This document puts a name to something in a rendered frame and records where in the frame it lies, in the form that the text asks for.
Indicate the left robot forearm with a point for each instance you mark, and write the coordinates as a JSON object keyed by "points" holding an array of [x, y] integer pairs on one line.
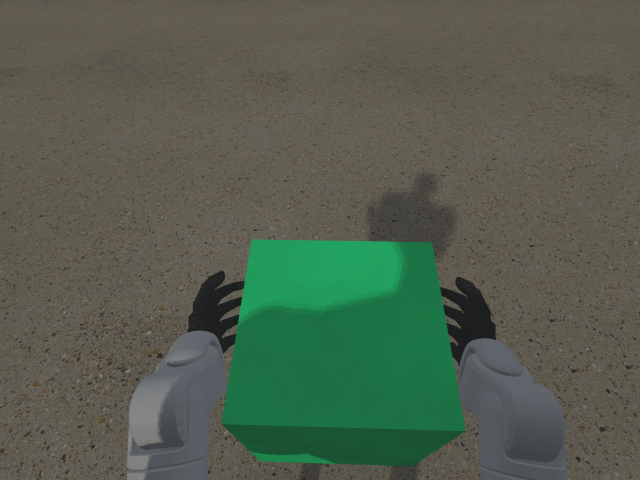
{"points": [[168, 435]]}

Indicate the right robot forearm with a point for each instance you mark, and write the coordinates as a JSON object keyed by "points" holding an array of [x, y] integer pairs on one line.
{"points": [[521, 426]]}

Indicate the robot right hand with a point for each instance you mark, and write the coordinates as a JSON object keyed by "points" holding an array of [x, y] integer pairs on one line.
{"points": [[475, 322]]}

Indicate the robot left hand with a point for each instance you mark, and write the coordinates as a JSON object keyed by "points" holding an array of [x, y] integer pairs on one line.
{"points": [[206, 316]]}

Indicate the carton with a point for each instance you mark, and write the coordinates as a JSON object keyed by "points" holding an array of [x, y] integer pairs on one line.
{"points": [[342, 355]]}

